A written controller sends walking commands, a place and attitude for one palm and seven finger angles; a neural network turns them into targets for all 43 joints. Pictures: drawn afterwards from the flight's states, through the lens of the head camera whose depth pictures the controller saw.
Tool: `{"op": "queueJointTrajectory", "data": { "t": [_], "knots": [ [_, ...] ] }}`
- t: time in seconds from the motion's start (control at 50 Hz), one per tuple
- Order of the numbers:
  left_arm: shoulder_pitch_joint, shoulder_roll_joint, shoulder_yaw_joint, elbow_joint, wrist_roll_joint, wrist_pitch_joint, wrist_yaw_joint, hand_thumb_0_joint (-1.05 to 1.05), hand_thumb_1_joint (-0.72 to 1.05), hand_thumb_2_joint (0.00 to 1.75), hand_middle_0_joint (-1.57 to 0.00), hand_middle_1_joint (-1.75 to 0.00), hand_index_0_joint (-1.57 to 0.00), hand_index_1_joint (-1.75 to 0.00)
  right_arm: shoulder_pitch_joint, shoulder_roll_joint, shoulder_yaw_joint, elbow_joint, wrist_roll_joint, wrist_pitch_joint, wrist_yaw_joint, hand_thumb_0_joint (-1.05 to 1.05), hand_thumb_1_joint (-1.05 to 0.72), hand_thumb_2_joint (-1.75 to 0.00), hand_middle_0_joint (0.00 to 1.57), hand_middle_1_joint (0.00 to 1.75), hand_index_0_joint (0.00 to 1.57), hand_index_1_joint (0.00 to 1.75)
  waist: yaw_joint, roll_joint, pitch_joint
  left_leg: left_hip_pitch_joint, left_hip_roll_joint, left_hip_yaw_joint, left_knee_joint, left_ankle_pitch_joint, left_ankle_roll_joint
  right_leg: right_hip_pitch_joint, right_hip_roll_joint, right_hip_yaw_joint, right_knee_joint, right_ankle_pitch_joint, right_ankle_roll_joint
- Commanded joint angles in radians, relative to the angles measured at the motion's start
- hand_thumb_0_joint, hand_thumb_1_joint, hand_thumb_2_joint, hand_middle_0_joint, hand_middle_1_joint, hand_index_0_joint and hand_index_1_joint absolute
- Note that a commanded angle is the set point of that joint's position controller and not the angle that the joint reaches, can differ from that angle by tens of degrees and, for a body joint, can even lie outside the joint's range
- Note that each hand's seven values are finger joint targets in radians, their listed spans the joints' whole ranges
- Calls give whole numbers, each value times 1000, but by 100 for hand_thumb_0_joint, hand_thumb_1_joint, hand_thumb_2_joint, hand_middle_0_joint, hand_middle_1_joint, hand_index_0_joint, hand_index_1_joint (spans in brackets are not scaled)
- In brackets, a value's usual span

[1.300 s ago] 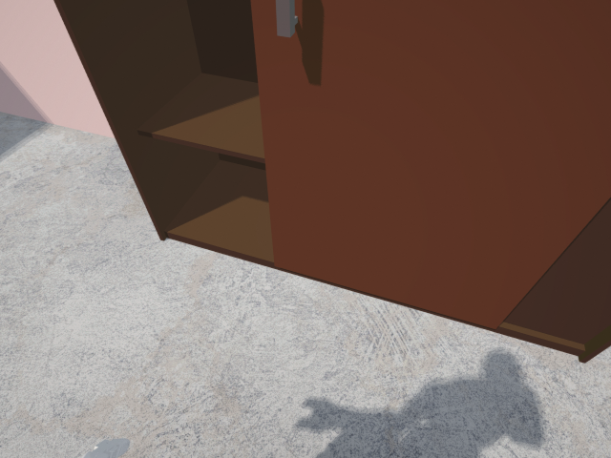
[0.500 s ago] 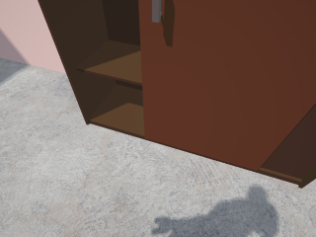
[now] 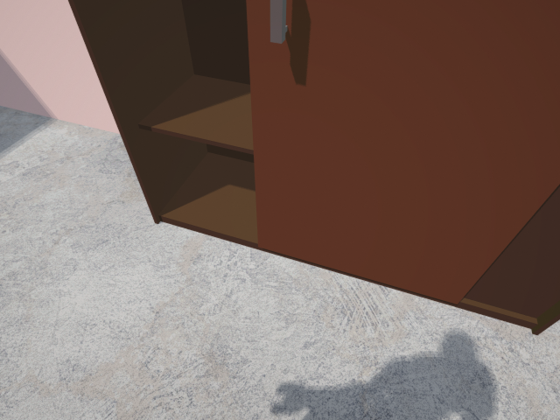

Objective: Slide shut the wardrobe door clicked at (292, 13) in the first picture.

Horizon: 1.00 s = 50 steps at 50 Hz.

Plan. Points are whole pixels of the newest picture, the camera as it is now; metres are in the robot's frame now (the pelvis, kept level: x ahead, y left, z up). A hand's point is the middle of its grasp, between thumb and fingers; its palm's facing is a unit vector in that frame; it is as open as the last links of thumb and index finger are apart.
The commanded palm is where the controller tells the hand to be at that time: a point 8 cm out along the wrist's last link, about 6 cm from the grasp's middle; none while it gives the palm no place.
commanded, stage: look at it before walking up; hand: right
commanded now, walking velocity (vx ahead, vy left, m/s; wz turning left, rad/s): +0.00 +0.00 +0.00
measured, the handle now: out of the picture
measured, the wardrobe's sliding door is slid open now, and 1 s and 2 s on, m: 0.52 0.52 0.52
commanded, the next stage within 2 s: walk to a spot facing it in 0.14 s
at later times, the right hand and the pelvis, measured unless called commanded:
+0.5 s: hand out of the picture +0.06 -0.23 -0.17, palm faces -0.10 +0.95 -0.30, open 7.4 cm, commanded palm none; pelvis -0.01 +0.00 -0.01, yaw +5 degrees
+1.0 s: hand out of the picture +0.07 -0.19 -0.18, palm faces -0.26 +0.94 -0.23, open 7.4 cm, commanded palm none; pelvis -0.03 -0.01 -0.01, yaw +20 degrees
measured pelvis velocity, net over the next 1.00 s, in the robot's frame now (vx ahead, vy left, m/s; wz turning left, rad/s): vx -0.03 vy -0.01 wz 0.34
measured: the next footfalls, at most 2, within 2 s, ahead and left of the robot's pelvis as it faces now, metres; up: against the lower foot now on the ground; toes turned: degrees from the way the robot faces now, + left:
right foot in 1.06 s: +0.03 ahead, -0.14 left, +0.00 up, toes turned +22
left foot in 1.50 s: -0.08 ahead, +0.10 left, +0.00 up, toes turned +43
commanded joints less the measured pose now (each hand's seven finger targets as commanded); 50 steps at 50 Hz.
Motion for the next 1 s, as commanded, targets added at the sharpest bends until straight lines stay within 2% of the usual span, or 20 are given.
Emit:
{"op": "queueJointTrajectory", "data": {
  "t": [0.0,0.26,0.32,0.4,0.44,0.48,0.52,0.54,0.56,0.58,0.6,0.62,0.64,0.66,0.7,0.74,0.8,0.88,0.94,0.98],
  "knots": [
    [-45,206,38,-67,-2,-27,13,0,90,90,-20,-30,-20,-30,-43,-209,-43,-58,4,-22,-15,0,-90,-90,20,30,20,30,-7,-13,-46,-6,129,-109,-82,81,19,3,-98,89,-60,88,-39],
    [-41,211,41,-66,-1,-28,18,0,90,90,-20,-30,-20,-30,-41,-210,-46,-61,3,-17,-13,0,-90,-90,20,30,20,30,-6,-13,-40,-17,121,-115,-71,133,20,21,-106,77,-52,110,-37],
    [30,95,28,-72,1,-8,24,0,90,90,-20,-30,-20,-30,17,-105,-35,-69,3,15,-19,0,-90,-90,20,30,20,30,1,5,-53,-52,115,-129,0,215,10,17,-113,27,13,130,-19],
    [51,107,54,-129,3,10,32,0,90,90,-20,-30,-20,-30,52,-101,-51,-121,-3,39,-13,0,-90,-90,20,30,20,30,1,-19,-41,-145,82,-145,98,202,12,-6,-144,14,60,75,-32],
    [48,115,66,-160,4,14,33,0,90,90,-20,-30,-20,-30,57,-92,-58,-152,-5,46,-7,0,-90,-90,20,30,20,30,1,-49,-27,-193,52,-134,164,143,6,-34,-177,35,47,11,-50],
    [30,128,79,-185,4,14,32,0,90,90,-20,-30,-20,-30,76,-69,-64,-172,-5,50,-1,0,-90,-90,20,30,20,30,-9,-123,-18,-224,15,-91,291,66,-5,-68,-241,75,16,-5,-88],
    [6,130,89,-211,5,8,30,0,90,90,-20,-30,-20,-30,101,-39,-72,-191,-6,57,5,0,-90,-90,20,30,20,30,-26,-206,-16,-208,3,-8,475,-218,-27,-130,-330,102,-20,80,-155],
    [-19,125,91,-226,7,7,29,0,90,90,-20,-30,-20,-30,125,-30,-78,-196,-4,58,7,0,-90,-90,20,30,20,30,-41,-210,-13,-185,31,-4,488,-270,-27,-156,-347,82,4,121,-168],
    [-34,117,92,-236,10,8,30,0,90,90,-20,-30,-20,-30,158,-22,-83,-196,-6,54,10,0,-90,-90,20,30,20,30,-60,-175,-17,-130,43,-3,419,-246,-23,-184,-331,43,76,155,-150],
    [-52,113,95,-245,9,12,29,0,90,90,-20,-30,-20,-30,210,-29,-89,-185,-9,47,11,0,-90,-90,20,30,20,30,-87,-96,-20,-69,40,-7,280,-124,-17,-224,-280,-16,214,131,-104],
    [-29,59,93,-257,3,23,25,0,90,90,-20,-30,-20,-30,242,-90,-103,-186,-20,32,4,0,-90,-90,20,30,20,30,-91,172,-21,-35,160,-234,47,71,22,-317,-132,-124,496,-65,-11],
    [-24,-2,80,-292,0,26,20,0,90,90,-20,-30,-20,-30,242,-168,-112,-199,-16,24,-9,0,-90,-90,20,30,20,30,-74,366,0,-67,360,-560,-94,233,123,-463,-8,-92,702,-388,34],
    [-37,29,85,-285,1,38,25,0,90,90,-20,-30,-20,-30,232,-147,-116,-213,-7,27,-21,0,-90,-90,20,30,20,30,-83,274,-22,-127,344,-587,-151,56,148,-422,-29,41,782,-349,20],
    [-37,27,92,-275,-1,36,22,0,90,90,-20,-30,-20,-30,159,-129,-114,-225,-8,29,-21,0,-90,-90,20,30,20,30,-46,198,18,-145,303,-546,-138,-32,156,-447,-43,60,818,-275,18],
    [0,15,91,-249,6,29,17,0,90,90,-20,-30,-20,-30,107,-82,-105,-242,-4,22,-20,0,-90,-90,20,30,20,30,-18,110,-28,-105,232,-418,-80,83,149,-411,-58,42,791,-175,33],
    [11,1,89,-242,6,27,22,0,90,90,-20,-30,-20,-30,133,-72,-107,-235,-4,17,-20,0,-90,-90,20,30,20,30,-24,112,-84,-31,213,-376,-46,196,151,-399,-49,27,742,-169,45],
    [-17,-21,85,-251,3,27,26,0,90,90,-20,-30,-20,-30,175,-75,-116,-219,-7,20,-20,0,-90,-90,20,30,20,30,-47,88,-100,12,202,-390,-27,270,165,-384,-33,14,652,-196,51],
    [-35,-29,84,-271,-4,21,31,0,90,90,-20,-30,-20,-30,183,-81,-124,-216,-12,27,-18,0,-90,-90,20,30,20,30,-60,124,-102,15,189,-435,-27,279,176,-333,-14,11,510,-228,45],
    [-7,-27,83,-278,-10,15,36,0,90,90,-20,-30,-20,-30,150,-97,-130,-228,-14,36,-16,0,-90,-90,20,30,20,30,-49,143,-108,-25,179,-471,-23,281,170,-253,7,12,386,-241,29],
    [65,-24,82,-269,-16,8,39,0,90,90,-20,-30,-20,-30,101,-98,-129,-240,-14,41,-17,0,-90,-90,20,30,20,30,-13,157,-124,-79,155,-469,4,271,134,-144,17,10,221,-190,19]
  ]
}}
